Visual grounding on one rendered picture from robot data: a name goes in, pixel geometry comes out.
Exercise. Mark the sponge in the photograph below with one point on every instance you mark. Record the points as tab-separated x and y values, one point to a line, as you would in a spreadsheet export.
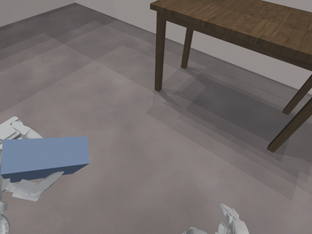
36	158

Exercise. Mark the table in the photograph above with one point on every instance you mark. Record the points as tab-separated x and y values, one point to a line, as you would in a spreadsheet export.
275	30

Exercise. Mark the left robot hand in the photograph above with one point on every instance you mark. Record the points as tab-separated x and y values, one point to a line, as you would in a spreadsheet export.
25	189

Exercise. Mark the right robot hand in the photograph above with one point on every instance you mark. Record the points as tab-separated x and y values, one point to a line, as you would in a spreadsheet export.
237	226

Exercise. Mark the robot left forearm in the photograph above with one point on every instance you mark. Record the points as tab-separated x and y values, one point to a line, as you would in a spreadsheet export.
4	222

